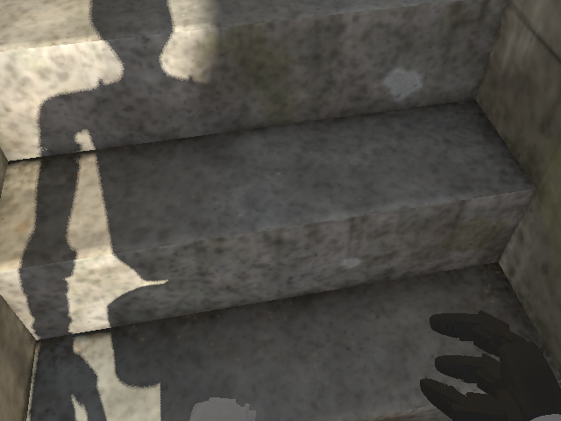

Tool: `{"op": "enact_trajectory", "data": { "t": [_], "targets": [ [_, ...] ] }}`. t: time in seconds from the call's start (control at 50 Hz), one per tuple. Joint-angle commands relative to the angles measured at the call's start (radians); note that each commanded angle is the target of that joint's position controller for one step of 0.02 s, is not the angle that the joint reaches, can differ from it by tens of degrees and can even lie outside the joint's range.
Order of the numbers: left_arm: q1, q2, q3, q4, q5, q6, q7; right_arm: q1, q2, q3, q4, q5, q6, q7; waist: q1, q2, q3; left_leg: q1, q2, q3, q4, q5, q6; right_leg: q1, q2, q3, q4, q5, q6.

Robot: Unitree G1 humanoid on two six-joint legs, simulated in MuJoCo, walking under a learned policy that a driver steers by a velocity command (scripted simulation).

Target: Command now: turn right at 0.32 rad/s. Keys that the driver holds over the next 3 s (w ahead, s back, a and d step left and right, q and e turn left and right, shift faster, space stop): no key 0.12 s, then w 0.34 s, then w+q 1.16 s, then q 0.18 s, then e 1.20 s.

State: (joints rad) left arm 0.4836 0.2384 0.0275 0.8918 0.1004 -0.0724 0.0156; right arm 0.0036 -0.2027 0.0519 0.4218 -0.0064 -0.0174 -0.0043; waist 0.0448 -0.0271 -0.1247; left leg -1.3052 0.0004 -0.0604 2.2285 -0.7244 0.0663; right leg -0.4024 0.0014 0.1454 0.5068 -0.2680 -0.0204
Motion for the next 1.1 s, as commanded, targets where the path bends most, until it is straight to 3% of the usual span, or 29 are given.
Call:
{"op": "enact_trajectory", "data": {
  "t": [0.02, 0.08, 0.12, 0.16, 0.2, 0.24, 0.26, 0.3, 0.42, 0.46, 0.48, 0.5, 0.52, 0.58, 0.6, 0.62, 0.64, 0.66, 0.72, 0.78, 0.84, 0.88, 0.94, 0.96, 1.02, 1.04, 1.06, 1.08, 1.1],
  "targets": [
    [0.054, 0.261, 0.065, -0.087, -0.003, -0.029, 0.011, -0.116, -0.065, -0.009, -0.097, -0.007, 0.007, -0.012, -0.015, -0.111, -0.002, -0.199, 0.05, -0.01, 0.013, 0.043, 0.007, 0.167, -0.241, 0.301, -0.188, -0.088, -0.205],
    [-0.154, 0.342, 0.096, -0.171, -0.044, -0.047, -0.021, -0.23, -0.08, 0.002, -0.19, 0.002, 0.019, 0.023, -0.104, -0.054, 0.035, 0.187, 0.059, 0.072, -0.561, -0.335, 0.033, -0.088, -0.275, 0.259, -0.402, -0.115, -0.187],
    [-0.328, 0.41, 0.112, -0.19, -0.096, -0.035, -0.074, -0.053, -0.047, -0.009, -0.114, 0.012, 0.05, 0.045, -0.209, -0.204, 0.012, 0.616, -0.005, 0.123, -0.611, -0.106, -0.025, -0.271, -0.31, 0.161, -0.432, 0.202, -0.202],
    [-0.436, 0.274, 0.064, -0.235, -0.087, -0.006, -0.103, 0.224, -0.171, -0.069, 0.036, -0.012, 0.029, 0.056, -0.263, -0.105, -0.205, 0.842, -0.125, 0.051, -1.1, 0.071, -0.021, -0.068, -0.219, 0.007, -0.067, 0.664, -0.185],
    [-0.354, 0.171, 0.038, -0.183, -0.063, 0.029, -0.137, 0.678, -0.333, -0.126, 0.134, -0.095, -0.012, 0.037, -0.376, 0.31, -0.187, 1.079, 0.193, -1.153, -1.654, -0.126, 0.301, -0.621, 0.08, 0.221, 0.737, 0.217, -0.049],
    [-0.41, 0.142, 0.016, -0.165, -0.093, 0.015, -0.125, 0.581, -0.287, -0.116, 0.201, -0.056, -0.048, 0.083, -0.265, 0.447, 0.075, 0.91, 0.209, -1.039, -1.692, -0.44, 0.271, -0.862, 0.078, 0.262, 1.302, 0.291, -0.086],
    [-0.389, 0.163, 0.013, -0.139, -0.09, 0.003, -0.108, 0.499, -0.241, -0.108, 0.23, -0.021, -0.053, 0.093, -0.192, 0.399, 0.064, 0.848, 0.175, -0.878, -1.609, -0.273, 0.284, -0.852, 0.077, 0.174, 1.515, 0.275, -0.091],
    [-0.363, 0.083, -0.022, -0.105, -0.064, -0.007, -0.095, 0.331, -0.089, -0.068, 0.315, -0.026, -0.061, 0.079, -0.065, 0.123, 0.094, 0.686, 0.129, -0.68, -1.543, -0.18, 0.237, -0.829, 0.049, 0.097, 1.597, 0.201, -0.121],
    [-0.589, 0.082, -0.04, -0.163, -0.027, 0.014, -0.108, 0.376, -0.027, -0.025, 0.51, -0.092, -0.108, 0.033, -0.095, 0.134, 0.08, 0.758, 0.107, -0.439, -1.582, 0.063, 0.149, -0.87, -0.087, -0.043, 1.286, 0.219, -0.109],
    [-0.616, 0.119, -0.031, -0.191, -0.009, 0.04, -0.125, 0.268, -0.072, -0.028, 0.451, -0.064, -0.126, 0.034, -0.081, 0.11, 0.061, 0.514, 0.086, -0.299, -1.726, 0.115, 0.127, -0.504, -0.127, -0.179, 0.995, 0.2, -0.088],
    [-0.618, -0.12, -0.063, -0.234, -0.068, 0.093, -0.08, 0.347, -0.09, -0.084, 0.455, 0.031, -0.087, -0.087, -0.056, 0.151, 0.163, 0.494, 0.127, -0.312, -2.007, 0.263, 0.198, -0.222, -0.057, -0.226, 0.793, -0.112, -0.031],
    [-0.596, -0.055, -0.06, -0.255, -0.114, 0.124, -0.044, 0.305, -0.136, -0.099, 0.462, 0.012, -0.076, -0.129, -0.05, 0.27, 0.224, 0.496, 0.117, -0.311, -1.963, 0.446, 0.181, -0.09, -0.089, -0.176, 0.607, -0.188, -0.017],
    [-0.686, 0.117, -0.043, -0.282, -0.025, 0.063, -0.078, 0.266, -0.144, -0.046, 0.468, -0.063, -0.111, 0.013, -0.062, 0.205, 0.099, 0.57, 0.173, -0.287, -1.795, 0.27, 0.121, -0.045, -0.122, -0.176, 0.569, 0.148, -0.023],
    [-0.272, 0.189, 0.031, -0.13, -0.017, 0.036, -0.069, 0.361, -0.204, -0.105, 0.527, -0.037, -0.086, 0.147, 0.031, 0.124, 0.062, 0.997, 0.078, -0.148, -1.502, 0.987, 0.192, 0.177, 0.045, -0.344, 0.089, 0.075, -0.03],
    [-0.165, 0.17, 0.039, -0.067, -0.018, 0.041, -0.064, 0.528, -0.113, -0.093, 0.617, -0.092, -0.053, 0.186, 0.011, 0.028, 0.021, 0.948, 0.026, -0.133, -1.241, 0.941, 0.191, 0.344, -0.018, -0.262, 0.023, 0.167, -0.059],
    [-0.028, 0.188, 0.069, -0.013, -0.036, 0.045, -0.071, 0.713, 0.106, -0.056, 0.649, -0.096, -0.04, 0.205, -0.066, -0.192, -0.071, 0.626, -0.038, -0.146, -0.881, 0.6, 0.18, 0.584, -0.166, -0.029, 0.132, 0.527, -0.208],
    [0.079, 0.226, 0.076, 0.008, -0.061, 0.051, -0.092, 0.754, 0.165, -0.037, 0.648, -0.113, -0.039, 0.21, -0.024, -0.383, -0.123, 0.264, -0.158, -0.245, -0.386, 0.408, 0.131, 0.681, -0.359, 0.446, -0.042, 0.3, -0.396],
    [0.061, 0.124, 0.04, 0.058, -0.009, 0.062, -0.093, 0.478, 0.099, -0.06, 0.578, -0.07, -0.037, 0.193, 0.045, -0.235, 0.081, -0.089, -0.157, -0.289, 0.041, 0.525, 0.144, 0.519, -0.369, 0.566, -0.188, -0.332, -0.282],
    [-0.11, -0.116, -0.04, 0.112, -0.011, 0.018, -0.113, 0.324, 0.051, -0.076, 0.476, 0.008, -0.035, 0.129, -0.089, -0.004, 0.095, -0.298, -0.046, -0.215, 0.329, 0.717, 0.239, 0.305, -0.39, 0.308, -0.177, -0.22, -0.214],
    [-0.174, -0.095, -0.054, 0.175, 0.02, 0.015, -0.113, 0.217, 0.136, -0.035, 0.403, 0.007, 0.005, 0.14, -0.174, 0.006, 0.122, -0.449, -0.024, -0.133, 0.546, 0.645, 0.271, 0.17, -0.347, 0.087, -0.235, -0.142, -0.181],
    [-0.301, -0.003, -0.032, 0.105, 0.052, -0.015, -0.113, -0.023, 0.018, -0.054, 0.275, 0.054, 0.017, 0.118, -0.188, 0.081, 0.083, -0.1, 0.053, 0.07, 0.057, 0.795, 0.228, -0.211, -0.212, -0.255, -0.378, -0.017, -0.078],
    [-0.189, 0.057, -0.02, 0.117, 0.04, 0.004, -0.13, -0.164, -0.024, -0.072, 0.223, 0.101, 0.057, 0.111, -0.128, -0.011, 0.059, 0.019, 0.074, 0.167, -0.127, 0.729, 0.216, -0.243, -0.192, -0.342, -0.494, 0.106, -0.048],
    [-0.058, 0.255, 0.002, 0.149, -0.058, 0.011, -0.156, -0.136, -0.021, -0.062, 0.239, 0.066, 0.092, 0.109, -0.161, -0.086, -0.156, 0.228, -0.054, 0.323, -0.464, 0.435, 0.141, 0.111, -0.267, -0.355, -0.289, 1.84, -0.089],
    [-0.063, 0.301, 0.003, 0.175, -0.074, 0.012, -0.155, -0.046, 0.027, -0.035, 0.256, 0.024, 0.116, 0.111, -0.201, -0.169, -0.154, 0.182, -0.046, 0.293, -0.627, 0.382, 0.106, 0.323, -0.373, -0.287, -0.259, 2.132, -0.135],
    [-0.16, 0.35, 0.029, 0.111, -0.066, 0.032, -0.215, 0.152, -0.035, -0.052, 0.339, 0.022, 0.094, 0.074, -0.216, -0.185, -0.168, 0.28, -0.199, 0.328, -1.107, 0.269, 0.041, 0.659, -0.419, -0.235, 0.014, 2.637, -0.232],
    [-0.059, 0.135, 0.027, 0.041, -0.237, -0.026, 0.054, 0.043, -0.033, -0.048, 0.328, -0.095, 0.079, 0.025, -0.072, 0.13, -0.273, 0.641, -0.313, 0.32, -1.178, -0.03, 0.132, 0.595, -0.302, -0.343, 0.274, 2.137, -0.077],
    [-0.096, 0.18, 0.015, 0.018, -0.208, -0.04, 0.113, 0.133, -0.009, -0.05, 0.364, -0.066, 0.079, -0.004, -0.156, 0.17, -0.257, 0.861, -0.252, 0.131, -1.338, 0.12, 0.196, 0.294, -0.257, -0.282, 0.512, 1.631, -0.074],
    [-0.291, 0.109, -0.001, -0.101, -0.143, -0.045, 0.103, 0.178, -0.081, -0.072, 0.412, -0.067, 0.078, -0.044, -0.231, 0.404, -0.168, 1.084, -0.046, -0.379, -1.559, 0.195, 0.357, -0.3, 0.002, -0.269, 0.96, 0.307, -0.005],
    [-0.5, 0.0, -0.02, -0.195, -0.047, -0.037, 0.086, 0.288, -0.118, -0.098, 0.416, -0.089, 0.061, -0.074, -0.308, 0.279, -0.032, 1.069, 0.093, -0.679, -1.746, 0.26, 0.458, -0.652, 0.08, -0.065, 1.598, 0.001, 0.011]
  ]
}}
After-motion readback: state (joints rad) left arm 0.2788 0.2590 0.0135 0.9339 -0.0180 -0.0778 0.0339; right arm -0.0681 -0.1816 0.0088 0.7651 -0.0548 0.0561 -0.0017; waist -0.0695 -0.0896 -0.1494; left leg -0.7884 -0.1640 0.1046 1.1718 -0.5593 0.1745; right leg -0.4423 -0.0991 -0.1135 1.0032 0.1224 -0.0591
